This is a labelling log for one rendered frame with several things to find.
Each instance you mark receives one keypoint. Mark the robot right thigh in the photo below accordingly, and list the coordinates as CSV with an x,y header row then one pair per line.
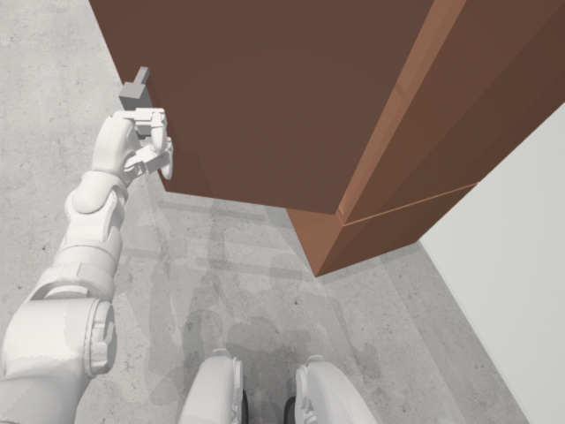
x,y
324,390

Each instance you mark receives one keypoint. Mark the robot left hand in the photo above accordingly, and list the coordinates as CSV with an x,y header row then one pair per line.
x,y
119,151

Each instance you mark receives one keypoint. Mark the left robot upper arm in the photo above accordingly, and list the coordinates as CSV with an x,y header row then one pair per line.
x,y
56,347

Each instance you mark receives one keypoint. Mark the handle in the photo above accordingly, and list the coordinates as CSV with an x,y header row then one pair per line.
x,y
135,95

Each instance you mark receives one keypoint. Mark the left robot shin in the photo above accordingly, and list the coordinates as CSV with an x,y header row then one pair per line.
x,y
236,413

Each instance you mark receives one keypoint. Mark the cupboard door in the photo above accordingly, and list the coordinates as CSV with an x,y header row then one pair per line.
x,y
269,102

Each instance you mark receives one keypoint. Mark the left robot forearm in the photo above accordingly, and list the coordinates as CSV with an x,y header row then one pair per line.
x,y
87,259

